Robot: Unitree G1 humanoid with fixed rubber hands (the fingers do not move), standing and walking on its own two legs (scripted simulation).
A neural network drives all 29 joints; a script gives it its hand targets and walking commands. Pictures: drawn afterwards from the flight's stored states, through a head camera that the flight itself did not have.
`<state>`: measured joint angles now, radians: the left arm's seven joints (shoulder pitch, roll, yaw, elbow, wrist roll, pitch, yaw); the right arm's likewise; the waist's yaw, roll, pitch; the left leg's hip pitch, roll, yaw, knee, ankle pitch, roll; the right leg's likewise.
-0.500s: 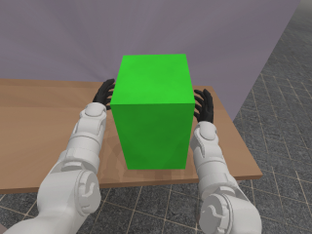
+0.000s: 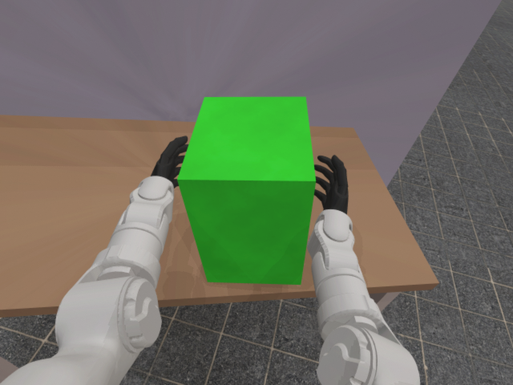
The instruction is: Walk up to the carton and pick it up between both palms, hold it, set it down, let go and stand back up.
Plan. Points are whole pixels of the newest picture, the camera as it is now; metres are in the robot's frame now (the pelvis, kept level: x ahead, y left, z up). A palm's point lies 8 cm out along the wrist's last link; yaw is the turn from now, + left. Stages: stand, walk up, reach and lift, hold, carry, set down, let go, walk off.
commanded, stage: set down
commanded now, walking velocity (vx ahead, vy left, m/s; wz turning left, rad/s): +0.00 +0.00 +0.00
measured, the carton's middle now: (254, 194) +0.47 -0.01 +0.04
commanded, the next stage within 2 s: none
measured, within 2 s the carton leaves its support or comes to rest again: rests again in 0.72 s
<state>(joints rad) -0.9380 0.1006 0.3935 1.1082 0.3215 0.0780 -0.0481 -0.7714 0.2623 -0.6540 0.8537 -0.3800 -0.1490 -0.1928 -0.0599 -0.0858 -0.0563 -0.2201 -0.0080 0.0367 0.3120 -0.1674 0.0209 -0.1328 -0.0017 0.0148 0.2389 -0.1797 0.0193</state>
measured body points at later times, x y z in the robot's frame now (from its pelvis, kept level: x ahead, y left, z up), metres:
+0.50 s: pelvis +0.00 +0.00 +0.00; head +0.05 +0.04 +0.44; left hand +0.47 +0.13 +0.08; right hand +0.40 -0.14 +0.09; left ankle -0.01 +0.10 -0.75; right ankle -0.04 -0.13 -0.75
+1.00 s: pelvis -0.01 +0.00 +0.00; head +0.05 +0.04 +0.44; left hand +0.47 +0.13 +0.08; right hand +0.40 -0.14 +0.08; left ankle -0.01 +0.10 -0.75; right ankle -0.04 -0.13 -0.75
